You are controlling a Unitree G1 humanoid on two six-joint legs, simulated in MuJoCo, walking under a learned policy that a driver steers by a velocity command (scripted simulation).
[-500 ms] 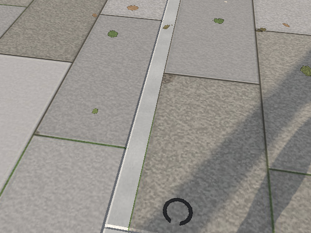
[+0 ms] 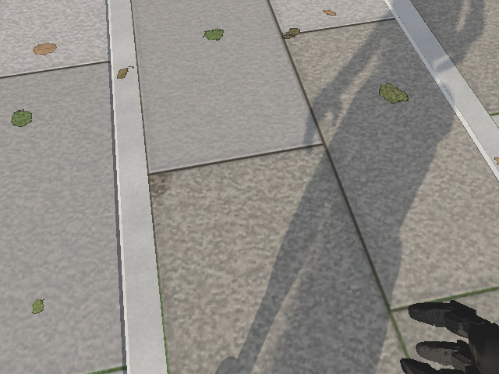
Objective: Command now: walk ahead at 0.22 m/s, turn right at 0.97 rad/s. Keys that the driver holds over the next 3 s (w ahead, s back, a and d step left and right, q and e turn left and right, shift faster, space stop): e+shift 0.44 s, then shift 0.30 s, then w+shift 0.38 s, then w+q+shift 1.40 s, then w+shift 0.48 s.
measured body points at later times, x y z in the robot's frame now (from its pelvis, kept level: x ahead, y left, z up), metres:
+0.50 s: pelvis +0.08 +0.04 -0.01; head +0.08 +0.00 +0.44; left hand +0.37 +0.20 -0.07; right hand +0.05 -0.27 -0.13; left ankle +0.21 +0.14 -0.70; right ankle +0.05 -0.04 -0.73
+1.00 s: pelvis +0.14 +0.02 +0.02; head +0.16 +0.04 +0.47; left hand +0.42 +0.13 -0.09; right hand -0.01 -0.21 -0.10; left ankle +0.15 +0.13 -0.73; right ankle +0.09 -0.10 -0.66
